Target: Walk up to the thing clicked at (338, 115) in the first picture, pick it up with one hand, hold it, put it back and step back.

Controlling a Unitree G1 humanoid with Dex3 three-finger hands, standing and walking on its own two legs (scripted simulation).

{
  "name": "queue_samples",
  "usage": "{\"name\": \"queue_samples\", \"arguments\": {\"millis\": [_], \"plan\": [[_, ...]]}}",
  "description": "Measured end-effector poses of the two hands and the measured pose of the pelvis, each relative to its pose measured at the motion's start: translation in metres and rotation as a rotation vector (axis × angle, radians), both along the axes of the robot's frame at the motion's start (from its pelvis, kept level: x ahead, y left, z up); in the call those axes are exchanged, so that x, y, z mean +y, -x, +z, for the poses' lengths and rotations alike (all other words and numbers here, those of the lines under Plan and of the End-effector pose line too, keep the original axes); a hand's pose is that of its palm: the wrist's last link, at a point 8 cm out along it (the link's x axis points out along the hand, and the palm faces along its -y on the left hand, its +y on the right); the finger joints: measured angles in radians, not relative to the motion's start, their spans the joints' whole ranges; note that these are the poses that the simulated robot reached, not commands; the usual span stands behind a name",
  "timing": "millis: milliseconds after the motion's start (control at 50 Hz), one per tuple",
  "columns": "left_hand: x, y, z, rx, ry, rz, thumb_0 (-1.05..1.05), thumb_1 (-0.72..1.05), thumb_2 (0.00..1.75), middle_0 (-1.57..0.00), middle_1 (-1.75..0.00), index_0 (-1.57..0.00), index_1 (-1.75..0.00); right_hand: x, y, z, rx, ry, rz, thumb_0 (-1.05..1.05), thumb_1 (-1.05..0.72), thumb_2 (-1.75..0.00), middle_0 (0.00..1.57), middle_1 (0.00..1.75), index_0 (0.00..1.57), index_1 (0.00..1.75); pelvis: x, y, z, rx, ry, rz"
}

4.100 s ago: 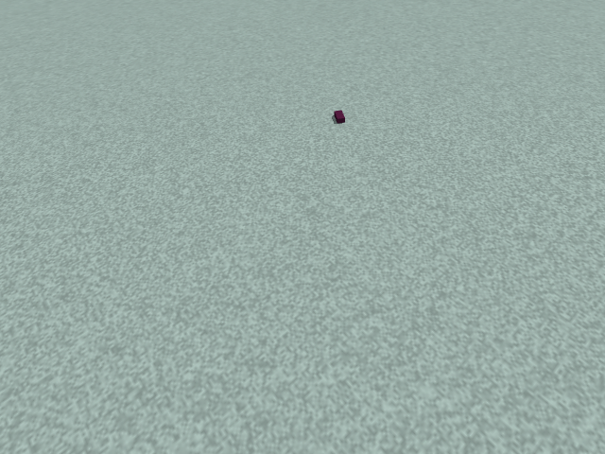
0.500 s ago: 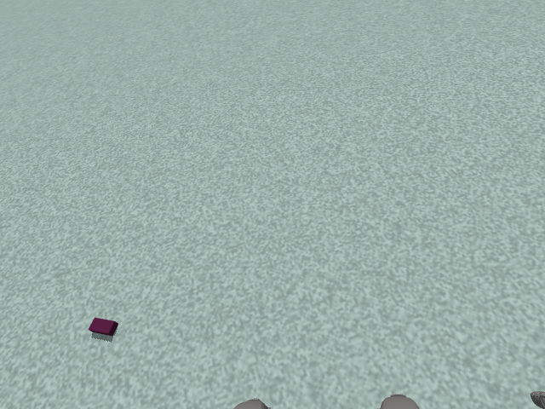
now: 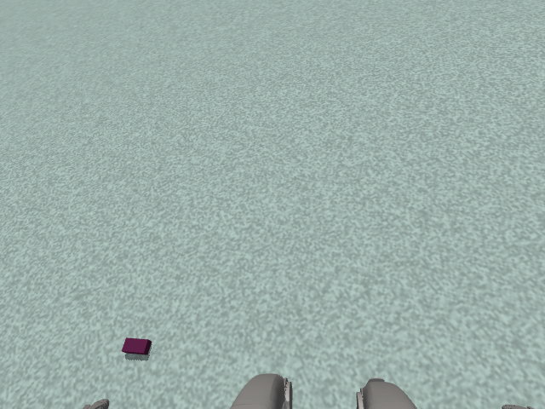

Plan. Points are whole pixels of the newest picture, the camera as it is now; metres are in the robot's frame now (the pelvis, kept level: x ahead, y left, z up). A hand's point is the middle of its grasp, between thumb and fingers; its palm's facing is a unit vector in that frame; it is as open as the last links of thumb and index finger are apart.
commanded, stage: walk up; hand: left
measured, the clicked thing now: (136, 346) +0.43 +0.66 -0.73
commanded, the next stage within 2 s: none
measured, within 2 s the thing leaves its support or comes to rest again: neither
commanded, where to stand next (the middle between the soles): +0.00 +0.46 m, yaw -10 degrees
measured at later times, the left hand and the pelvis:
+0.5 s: hand out of the picture +0.07 +0.51 -0.14, palm faces -0.11 -0.85 -0.51, open 7.4 cm; pelvis -0.02 +0.22 +0.00, yaw -2 degrees
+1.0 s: hand out of the picture +0.02 +0.80 -0.12, palm faces -0.02 -0.74 -0.67, open 7.4 cm; pelvis -0.07 +0.44 -0.03, yaw -4 degrees
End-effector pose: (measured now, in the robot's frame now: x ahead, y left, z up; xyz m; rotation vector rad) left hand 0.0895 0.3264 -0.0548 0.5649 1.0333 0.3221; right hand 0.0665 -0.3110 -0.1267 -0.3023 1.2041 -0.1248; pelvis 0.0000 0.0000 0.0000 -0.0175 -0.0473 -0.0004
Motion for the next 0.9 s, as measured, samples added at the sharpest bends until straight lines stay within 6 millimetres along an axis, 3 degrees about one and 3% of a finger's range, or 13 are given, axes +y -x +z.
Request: {"name": "queue_samples", "arguments": {"millis": [80,160,240,300,380,460,540,620,760,840,900], "plan": [[0.045,0.015,0.013,0.016,-0.040,0.000,0.01,0.89,0.90,-0.22,-0.30,-0.21,-0.30,0.025,-0.022,0.004,-0.076,-0.002,0.023,0.01,-0.90,-0.90,0.20,0.30,0.20,0.30,0.035,0.003,0.001,0.002,-0.017,-0.011],[0.102,0.025,0.013,0.048,-0.080,-0.005,0.01,0.89,0.90,-0.22,-0.30,-0.21,-0.30,0.052,-0.030,0.008,-0.114,0.028,0.024,0.01,-0.90,-0.90,0.20,0.30,0.20,0.30,0.076,0.007,-0.007,0.012,-0.015,-0.015],[0.172,0.029,-0.005,0.052,-0.103,-0.009,0.01,0.89,0.90,-0.22,-0.30,-0.21,-0.30,0.087,-0.023,0.008,-0.106,0.094,0.027,0.01,-0.91,-0.90,0.20,0.30,0.20,0.30,0.125,0.014,-0.026,0.020,-0.001,-0.017],[0.212,0.030,-0.025,0.076,-0.108,0.027,0.01,0.90,0.90,-0.21,-0.30,-0.21,-0.30,0.120,0.000,0.010,-0.084,0.124,0.013,0.01,-0.91,-0.90,0.20,0.30,0.20,0.30,0.156,0.018,-0.032,-0.001,-0.028,-0.042],[0.222,0.026,-0.035,0.119,-0.037,0.030,0.01,0.90,0.90,-0.21,-0.30,-0.20,-0.30,0.161,0.038,0.021,0.000,0.112,-0.045,0.01,-0.91,-0.90,0.20,0.30,0.20,0.30,0.181,0.017,-0.016,0.022,0.018,-0.019],[0.219,0.024,-0.038,0.149,0.045,-0.004,0.01,0.90,0.90,-0.21,-0.30,-0.20,-0.30,0.193,0.060,0.028,0.051,0.093,-0.069,0.01,-0.90,-0.90,0.20,0.30,0.20,0.30,0.203,0.018,-0.002,0.042,0.007,-0.025],[0.219,0.027,-0.038,0.159,0.078,-0.037,0.01,0.90,0.90,-0.21,-0.30,-0.21,-0.30,0.214,0.066,0.017,0.059,0.076,-0.078,0.01,-0.90,-0.90,0.20,0.30,0.21,0.30,0.227,0.020,-0.005,0.052,-0.014,-0.056],[0.237,0.039,-0.033,0.162,0.057,-0.055,0.01,0.90,0.90,-0.21,-0.30,-0.21,-0.30,0.243,0.058,0.000,0.040,0.049,-0.084,0.01,-0.90,-0.90,0.20,0.30,0.20,0.30,0.253,0.028,-0.007,0.020,0.018,-0.068],[0.308,0.053,0.003,0.069,-0.016,-0.010,0.01,0.89,0.90,-0.22,-0.30,-0.21,-0.30,0.300,0.033,-0.002,-0.035,0.001,-0.024,0.01,-0.90,-0.90,0.20,0.30,0.20,0.30,0.308,0.041,-0.001,0.011,-0.015,-0.046],[0.364,0.061,0.014,0.042,-0.069,-0.012,0.01,0.89,0.90,-0.22,-0.30,-0.21,-0.30,0.329,0.024,-0.003,-0.084,0.018,-0.019,0.01,-0.90,-0.90,0.20,0.30,0.20,0.30,0.349,0.050,-0.006,0.011,-0.017,-0.042],[0.414,0.066,0.010,0.036,-0.100,-0.017,0.01,0.89,0.90,-0.22,-0.30,-0.21,-0.30,0.355,0.024,-0.003,-0.101,0.044,-0.014,0.01,-0.91,-0.90,0.20,0.30,0.20,0.30,0.384,0.058,-0.016,0.013,-0.003,-0.037]]}}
